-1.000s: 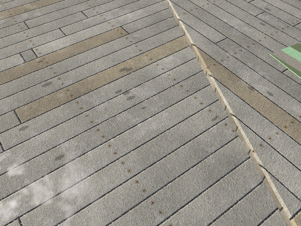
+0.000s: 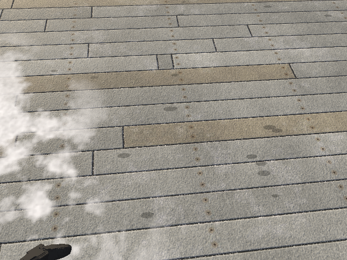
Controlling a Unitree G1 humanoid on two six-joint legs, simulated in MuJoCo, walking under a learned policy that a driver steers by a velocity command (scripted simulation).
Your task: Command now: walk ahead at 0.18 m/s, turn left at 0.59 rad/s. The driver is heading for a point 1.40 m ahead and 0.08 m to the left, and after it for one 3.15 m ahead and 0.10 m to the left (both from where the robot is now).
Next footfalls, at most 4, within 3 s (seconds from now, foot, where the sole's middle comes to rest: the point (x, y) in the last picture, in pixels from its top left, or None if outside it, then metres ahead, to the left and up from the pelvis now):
0.16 right None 0.24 -0.11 -0.78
0.58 left None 0.13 0.10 -0.78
1.02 right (183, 242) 0.51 -0.07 -0.78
1.54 left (106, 190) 0.73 0.24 -0.78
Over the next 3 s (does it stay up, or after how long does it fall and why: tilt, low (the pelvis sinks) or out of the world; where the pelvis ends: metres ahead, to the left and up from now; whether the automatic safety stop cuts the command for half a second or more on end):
stays up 1.38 0.10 0.00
